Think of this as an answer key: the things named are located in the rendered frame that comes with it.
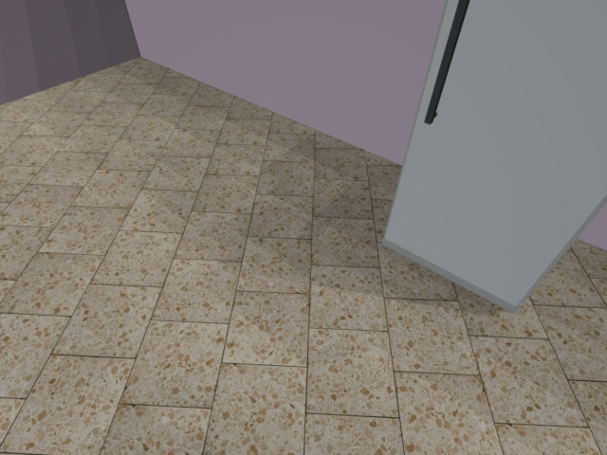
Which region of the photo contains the fridge door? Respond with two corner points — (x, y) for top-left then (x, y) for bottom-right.
(385, 0), (607, 306)

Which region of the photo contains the handle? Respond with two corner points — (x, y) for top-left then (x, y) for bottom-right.
(424, 0), (469, 125)

